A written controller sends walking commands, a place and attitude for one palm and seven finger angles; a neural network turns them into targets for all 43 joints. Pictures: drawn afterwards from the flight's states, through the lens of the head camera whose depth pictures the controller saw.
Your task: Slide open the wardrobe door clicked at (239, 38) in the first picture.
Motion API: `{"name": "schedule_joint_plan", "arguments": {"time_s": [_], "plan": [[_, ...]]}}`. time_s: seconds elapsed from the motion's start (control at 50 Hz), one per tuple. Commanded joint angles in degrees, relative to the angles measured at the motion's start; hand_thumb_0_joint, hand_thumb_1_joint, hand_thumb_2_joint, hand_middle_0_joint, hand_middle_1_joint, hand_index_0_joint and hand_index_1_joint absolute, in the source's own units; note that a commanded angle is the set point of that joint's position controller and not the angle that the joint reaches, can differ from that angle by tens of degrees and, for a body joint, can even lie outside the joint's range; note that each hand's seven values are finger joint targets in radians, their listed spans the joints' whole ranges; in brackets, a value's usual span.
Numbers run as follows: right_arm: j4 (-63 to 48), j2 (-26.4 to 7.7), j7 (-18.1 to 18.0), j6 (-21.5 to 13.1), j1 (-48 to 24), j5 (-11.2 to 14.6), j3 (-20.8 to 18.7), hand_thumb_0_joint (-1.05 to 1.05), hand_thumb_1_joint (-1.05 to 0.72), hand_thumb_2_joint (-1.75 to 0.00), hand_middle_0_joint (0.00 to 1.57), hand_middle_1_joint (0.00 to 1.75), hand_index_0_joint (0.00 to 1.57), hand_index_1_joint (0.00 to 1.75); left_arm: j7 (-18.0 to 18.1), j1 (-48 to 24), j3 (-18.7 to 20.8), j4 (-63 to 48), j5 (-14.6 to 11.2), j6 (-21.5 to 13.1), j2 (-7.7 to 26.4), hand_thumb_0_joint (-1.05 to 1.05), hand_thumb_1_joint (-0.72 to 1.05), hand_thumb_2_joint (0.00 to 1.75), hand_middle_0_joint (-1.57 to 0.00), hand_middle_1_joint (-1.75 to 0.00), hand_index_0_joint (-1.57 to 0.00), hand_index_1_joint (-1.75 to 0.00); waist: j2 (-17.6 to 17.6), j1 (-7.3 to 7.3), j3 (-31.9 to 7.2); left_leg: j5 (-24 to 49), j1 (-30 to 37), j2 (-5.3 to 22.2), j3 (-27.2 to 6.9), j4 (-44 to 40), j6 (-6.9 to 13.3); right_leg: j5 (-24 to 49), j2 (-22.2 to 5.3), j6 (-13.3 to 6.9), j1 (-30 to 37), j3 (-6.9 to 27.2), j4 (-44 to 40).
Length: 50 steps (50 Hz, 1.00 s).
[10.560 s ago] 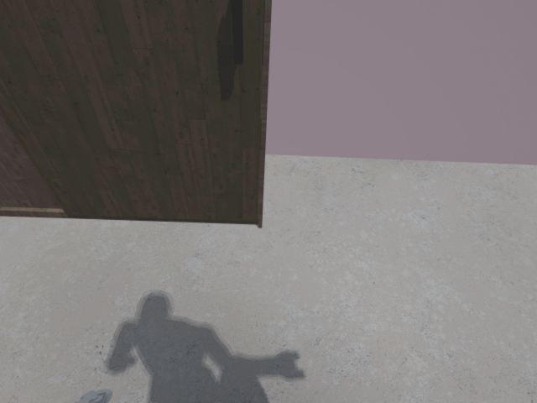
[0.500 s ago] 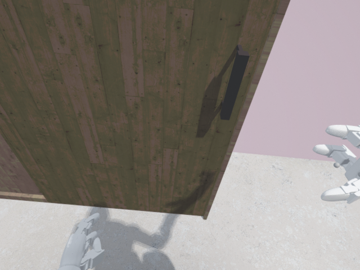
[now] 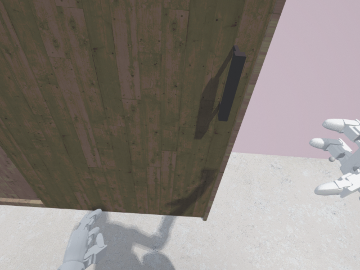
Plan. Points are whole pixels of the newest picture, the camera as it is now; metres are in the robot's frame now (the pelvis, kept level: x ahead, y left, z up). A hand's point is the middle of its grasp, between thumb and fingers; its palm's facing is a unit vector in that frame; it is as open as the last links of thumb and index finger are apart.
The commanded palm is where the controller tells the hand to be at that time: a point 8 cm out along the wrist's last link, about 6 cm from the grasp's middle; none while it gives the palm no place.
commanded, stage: move the hooked fingers beside the handle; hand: right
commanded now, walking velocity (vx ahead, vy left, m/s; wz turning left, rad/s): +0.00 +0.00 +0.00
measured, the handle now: (229, 85) +0.55 -0.13 +0.17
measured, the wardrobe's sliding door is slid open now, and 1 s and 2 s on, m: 0.00 0.00 0.00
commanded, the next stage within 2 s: none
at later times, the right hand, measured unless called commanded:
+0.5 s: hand (298, 133) +0.34 -0.24 +0.18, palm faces +0.06 +1.00 -0.01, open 14.0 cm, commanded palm +0.32 -0.28 +0.18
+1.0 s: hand (272, 114) +0.42 -0.21 +0.17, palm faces +0.06 +1.00 +0.00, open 14.0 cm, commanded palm +0.39 -0.26 +0.18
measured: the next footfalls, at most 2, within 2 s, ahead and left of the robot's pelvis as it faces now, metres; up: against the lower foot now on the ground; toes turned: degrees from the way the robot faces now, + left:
none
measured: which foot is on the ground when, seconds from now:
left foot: down 0.00-1.00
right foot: down 0.00-1.00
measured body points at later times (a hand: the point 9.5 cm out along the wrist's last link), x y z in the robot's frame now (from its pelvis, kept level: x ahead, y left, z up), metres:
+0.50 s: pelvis +0.00 -0.01 +0.00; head -0.02 +0.00 +0.45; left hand +0.17 +0.22 -0.08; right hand +0.33 -0.29 +0.19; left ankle -0.03 +0.11 -0.74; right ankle +0.02 -0.14 -0.74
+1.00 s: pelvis +0.00 -0.01 +0.00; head +0.01 +0.00 +0.45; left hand +0.12 +0.25 -0.10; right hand +0.41 -0.26 +0.17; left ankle -0.03 +0.11 -0.74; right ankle +0.02 -0.14 -0.74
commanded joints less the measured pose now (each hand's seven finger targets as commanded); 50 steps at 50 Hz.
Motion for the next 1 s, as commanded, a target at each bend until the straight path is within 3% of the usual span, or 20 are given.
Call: {"name": "schedule_joint_plan", "arguments": {"time_s": [0.0,0.1,0.12,0.18,0.22,0.38,0.42,0.48,0.52,0.56,0.6,0.62,0.66,0.7,0.72,0.78,0.82,0.88,0.92,0.98], "plan": [[-12.5,-13.6,-1.4,-3.7,-22.9,0.6,-1.5,0.0,0.5,-0.3,0.3,1.2,0.3,1.2,0.8,-7.4,2.3,-9.3,0.3,-3.3,6.1,0.0,0.9,0.9,-0.2,-0.3,-0.2,-0.3,-1.4,1.89,-9.4,15.6,-5.7,-1.2,-1.2,-5.1,-0.7,9.6,3.1,-3.4,9.5,0.9,-2.6],[-11.2,-12.0,-2.8,-2.9,-26.1,-0.6,0.9,0.0,0.5,-0.3,0.3,1.2,0.3,1.2,0.9,-7.4,2.1,-8.9,0.5,-2.7,6.1,0.0,0.9,0.9,-0.2,-0.3,-0.2,-0.3,-0.5,2.1,-10.7,15.1,-5.3,-1.1,-0.9,-5.1,-0.4,9.7,3.0,-3.3,9.5,1.2,-3.0],[-10.3,-13.1,-3.3,-2.8,-25.2,-0.7,-0.2,0.0,0.5,-0.3,0.3,1.2,0.3,1.2,0.8,-7.3,2.2,-8.6,0.5,-2.5,6.2,0.0,0.9,0.9,-0.2,-0.3,-0.2,-0.3,1.5,1.69,-10.6,15.0,-4.8,-1.2,-1.0,-5.3,-0.5,9.7,2.7,-3.3,8.7,1.0,-2.7],[-9.9,-12.8,-4.8,-2.5,-27.5,-1.4,-0.3,0.0,0.5,-0.3,0.3,1.2,0.3,1.2,0.7,-7.7,2.0,-8.9,0.7,-2.0,5.9,0.0,0.9,0.9,-0.2,-0.3,-0.2,-0.3,-1.1,1.36,-11.7,14.9,-4.0,-1.0,-0.8,-4.9,-0.1,10.2,2.9,-3.0,9.0,1.3,-3.5],[-9.2,-13.2,-5.9,-2.5,-27.4,-1.8,-0.7,0.0,0.5,-0.3,0.3,1.2,0.3,1.2,0.4,-7.6,2.1,-8.8,0.8,-1.7,6.0,0.0,0.9,0.9,-0.2,-0.3,-0.2,-0.3,0.7,1.02,-12.2,15.1,-3.3,-1.1,-0.8,-5.0,0.0,10.8,2.6,-3.0,8.7,1.1,-3.3],[-8.2,-8.6,-8.3,-2.3,-32.0,-3.6,3.6,0.0,0.5,-0.3,0.3,1.2,0.3,1.2,-0.2,-7.1,2.4,-8.6,0.9,-0.4,5.9,0.0,0.9,0.9,-0.2,-0.3,-0.2,-0.3,-0.4,1.9,-13.4,16.9,-3.4,-1.1,-0.6,-4.5,0.3,12.7,2.4,-3.0,9.8,0.9,-3.8],[-6.0,-9.2,-8.6,-2.2,-31.8,-3.6,3.5,0.0,0.5,-0.3,0.3,1.2,0.3,1.2,-0.1,-6.4,2.6,-8.0,0.8,0.1,6.3,0.0,0.9,0.9,-0.2,-0.3,-0.2,-0.3,2.0,2.14,-12.3,16.3,-3.7,-1.3,-0.6,-5.0,0.2,12.2,2.1,-3.1,9.0,0.8,-3.6],[-5.9,-7.8,-9.4,-1.9,-34.6,-4.2,4.8,0.0,0.5,-0.3,0.3,1.2,0.3,1.2,-0.1,-6.5,2.7,-7.9,0.9,0.6,6.3,0.0,0.9,0.9,-0.2,-0.3,-0.2,-0.3,0.5,2.48,-12.3,15.8,-4.2,-1.1,-0.7,-5.0,0.2,11.6,2.3,-3.0,9.2,0.9,-4.0],[-3.8,-8.4,-10.1,-2.0,-36.1,-4.3,4.8,0.0,0.5,-0.3,0.3,1.2,0.3,1.2,0.1,-5.8,2.8,-7.3,0.9,1.1,6.6,0.0,0.9,0.9,-0.2,-0.3,-0.2,-0.3,3.7,2.98,-11.9,14.9,-4.5,-1.3,-0.8,-5.5,0.1,10.9,2.1,-3.3,8.6,0.8,-3.8],[-2.0,-10.1,-10.9,-2.0,-38.5,-4.9,3.7,0.0,0.5,-0.3,0.3,1.2,0.3,1.2,0.3,-5.6,2.8,-7.0,1.0,1.6,6.7,0.0,0.9,0.9,-0.2,-0.3,-0.2,-0.3,2.4,3.09,-11.6,13.5,-4.9,-1.2,-1.1,-5.7,0.1,9.7,2.2,-3.2,8.2,0.9,-4.2],[-0.9,-8.8,-11.5,-2.7,-43.0,-5.5,5.7,0.0,0.5,-0.3,0.3,1.2,0.3,1.2,0.5,-5.3,2.7,-6.6,0.9,1.9,6.5,0.0,0.9,0.9,-0.2,-0.3,-0.2,-0.3,0.0,3.96,-11.1,12.1,-6.0,-1.1,-1.3,-5.9,0.2,8.6,2.3,-3.1,8.6,0.9,-4.3],[-0.5,-8.8,-11.8,-3.4,-44.3,-5.6,6.2,0.0,0.5,-0.3,0.3,1.2,0.3,1.2,0.5,-4.9,2.8,-6.2,1.0,1.9,6.7,0.0,0.9,0.9,-0.2,-0.3,-0.2,-0.3,2.4,4.34,-11.8,12.1,-5.7,-1.2,-1.4,-6.1,0.1,8.7,2.1,-3.4,8.4,0.9,-3.8],[0.5,-8.5,-12.1,-4.4,-47.5,-6.1,6.9,0.0,0.5,-0.3,0.3,1.2,0.3,1.2,0.6,-4.5,2.9,-5.9,1.1,2.0,6.6,0.0,0.9,0.9,-0.2,-0.3,-0.2,-0.3,-0.6,4.67,-13.3,12.8,-5.7,-1.1,-1.7,-5.9,0.2,9.3,2.3,-3.3,9.6,0.8,-3.8],[3.4,-9.0,-12.1,-5.2,-48.6,-6.4,6.8,0.0,0.5,-0.3,0.3,1.2,0.3,1.2,0.7,-3.7,2.9,-5.4,1.2,2.2,6.8,0.0,0.9,0.9,-0.2,-0.3,-0.2,-0.3,-0.9,4.74,-14.0,13.2,-5.6,-1.1,-1.7,-5.7,0.4,9.5,2.3,-3.2,9.5,0.9,-3.6],[5.4,-9.0,-12.1,-5.6,-48.3,-6.2,6.7,0.0,0.5,-0.3,0.3,1.2,0.3,1.2,0.6,-3.2,3.1,-5.0,1.3,2.2,7.0,0.0,0.9,0.9,-0.2,-0.3,-0.2,-0.3,2.7,4.94,-14.2,14.2,-5.0,-1.1,-1.7,-5.8,0.1,10.0,2.2,-3.5,8.8,0.7,-3.0],[9.1,-10.3,-11.8,-6.0,-47.7,-6.3,5.3,0.0,0.5,-0.3,0.3,1.2,0.3,1.2,0.4,-2.5,3.2,-5.1,1.3,2.7,7.1,0.0,0.9,0.9,-0.2,-0.3,-0.2,-0.3,1.4,4.15,-15.9,17.0,-3.5,-0.9,-1.8,-4.8,0.2,11.4,2.4,-3.4,8.0,0.3,-2.9],[14.0,-10.8,-11.7,-5.8,-46.7,-6.4,4.9,0.0,0.5,-0.3,0.3,1.2,0.3,1.2,0.2,-1.6,3.5,-4.7,1.3,3.2,7.5,0.0,0.9,0.9,-0.2,-0.3,-0.2,-0.3,4.7,4.13,-14.4,16.9,-4.0,-1.0,-1.9,-4.9,-0.1,10.9,2.2,-3.6,6.1,0.0,-2.5],[13.3,-9.4,-11.7,-6.5,-51.0,-7.0,6.7,0.0,0.5,-0.3,0.3,1.2,0.3,1.2,-0.2,-1.1,3.7,-5.2,1.2,3.5,7.3,0.0,0.9,0.9,-0.2,-0.3,-0.2,-0.3,0.6,4.49,-15.0,17.9,-4.6,-0.8,-1.9,-4.3,0.1,11.8,2.4,-3.5,6.5,0.0,-2.3],[14.3,-11.1,-12.1,-7.5,-50.5,-7.0,5.1,0.0,0.5,-0.3,0.3,1.2,0.3,1.2,-0.4,0.0,4.1,-4.9,1.4,3.9,7.7,0.0,0.9,0.9,-0.2,-0.3,-0.2,-0.3,4.0,4.4,-16.4,19.7,-3.6,-1.0,-2.0,-3.9,-0.1,13.3,2.2,-3.8,6.4,-0.2,-1.6],[13.2,-11.5,-12.2,-9.4,-54.1,-7.1,4.9,0.0,0.5,-0.3,0.3,1.2,0.3,1.2,-0.4,0.6,4.4,-4.9,1.4,4.1,7.6,0.0,0.9,0.9,-0.2,-0.3,-0.2,-0.3,2.7,4.87,-17.8,21.3,-3.4,-1.1,-2.3,-3.2,-0.1,14.3,2.2,-3.7,6.9,-0.4,-1.3]]}}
